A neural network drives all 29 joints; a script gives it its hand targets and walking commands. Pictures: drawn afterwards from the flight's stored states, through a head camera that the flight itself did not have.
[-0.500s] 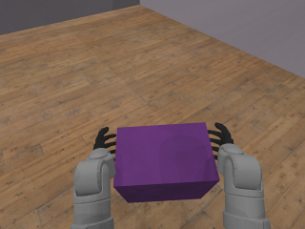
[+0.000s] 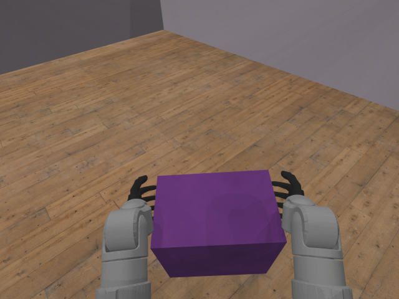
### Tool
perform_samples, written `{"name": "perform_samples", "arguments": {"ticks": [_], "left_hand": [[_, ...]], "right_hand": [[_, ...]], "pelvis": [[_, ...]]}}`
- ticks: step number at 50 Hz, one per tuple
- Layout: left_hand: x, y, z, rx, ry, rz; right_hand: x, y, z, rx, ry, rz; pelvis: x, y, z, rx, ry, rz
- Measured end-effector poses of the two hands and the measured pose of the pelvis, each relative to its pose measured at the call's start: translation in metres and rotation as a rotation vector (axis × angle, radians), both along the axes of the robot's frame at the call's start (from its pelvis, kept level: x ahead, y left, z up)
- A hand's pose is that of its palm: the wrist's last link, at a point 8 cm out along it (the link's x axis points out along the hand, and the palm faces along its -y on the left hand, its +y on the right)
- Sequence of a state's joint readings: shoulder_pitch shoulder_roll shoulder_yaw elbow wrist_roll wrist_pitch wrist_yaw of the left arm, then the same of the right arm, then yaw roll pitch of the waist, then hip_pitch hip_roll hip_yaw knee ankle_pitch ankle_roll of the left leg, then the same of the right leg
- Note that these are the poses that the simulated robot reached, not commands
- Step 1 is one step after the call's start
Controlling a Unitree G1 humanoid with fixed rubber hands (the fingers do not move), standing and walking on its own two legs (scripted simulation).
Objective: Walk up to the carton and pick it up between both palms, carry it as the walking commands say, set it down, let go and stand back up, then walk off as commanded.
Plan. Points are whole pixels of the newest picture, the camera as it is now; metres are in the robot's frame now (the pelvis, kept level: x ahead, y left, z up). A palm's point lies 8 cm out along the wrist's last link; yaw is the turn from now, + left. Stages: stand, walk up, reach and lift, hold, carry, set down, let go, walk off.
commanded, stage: carry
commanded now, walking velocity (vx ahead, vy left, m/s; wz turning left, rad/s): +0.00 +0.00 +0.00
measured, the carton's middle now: (215, 227) +0.29 -0.01 -0.01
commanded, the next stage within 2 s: none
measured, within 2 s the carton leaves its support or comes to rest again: neither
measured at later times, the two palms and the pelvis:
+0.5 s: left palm (138, 198) +0.31 +0.15 +0.08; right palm (285, 192) +0.32 -0.15 +0.08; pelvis +0.03 +0.00 +0.00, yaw +0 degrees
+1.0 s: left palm (143, 193) +0.33 +0.14 +0.08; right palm (288, 187) +0.33 -0.16 +0.08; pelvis +0.05 -0.01 +0.00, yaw +0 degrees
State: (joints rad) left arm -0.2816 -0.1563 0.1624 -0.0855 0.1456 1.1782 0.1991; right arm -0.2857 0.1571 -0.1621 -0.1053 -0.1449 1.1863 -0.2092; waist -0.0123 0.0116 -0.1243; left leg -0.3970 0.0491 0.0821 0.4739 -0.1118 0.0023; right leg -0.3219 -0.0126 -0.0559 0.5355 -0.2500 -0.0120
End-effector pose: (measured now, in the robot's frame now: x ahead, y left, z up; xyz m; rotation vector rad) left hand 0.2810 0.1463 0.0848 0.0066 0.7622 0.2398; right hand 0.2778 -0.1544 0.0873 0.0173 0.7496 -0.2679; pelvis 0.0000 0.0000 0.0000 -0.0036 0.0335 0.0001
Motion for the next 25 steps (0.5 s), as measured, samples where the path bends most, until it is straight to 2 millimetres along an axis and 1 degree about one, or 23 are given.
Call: {"name": "perform_samples", "arguments": {"ticks": [6, 25], "left_hand": [[0.004, 0.005, -0.004, -0.001, 0.001, 0.011], [0.034, 0.005, -0.006, 0.003, -0.013, 0.004]], "right_hand": [[0.009, 0.004, -0.004, -0.002, 0.000, 0.020], [0.039, 0.004, -0.006, 0.000, -0.016, 0.028]], "pelvis": [[0.004, 0.001, 0.000, -0.002, 0.007, 0.003], [0.032, 0.002, 0.001, 0.001, 0.024, 0.003]]}}
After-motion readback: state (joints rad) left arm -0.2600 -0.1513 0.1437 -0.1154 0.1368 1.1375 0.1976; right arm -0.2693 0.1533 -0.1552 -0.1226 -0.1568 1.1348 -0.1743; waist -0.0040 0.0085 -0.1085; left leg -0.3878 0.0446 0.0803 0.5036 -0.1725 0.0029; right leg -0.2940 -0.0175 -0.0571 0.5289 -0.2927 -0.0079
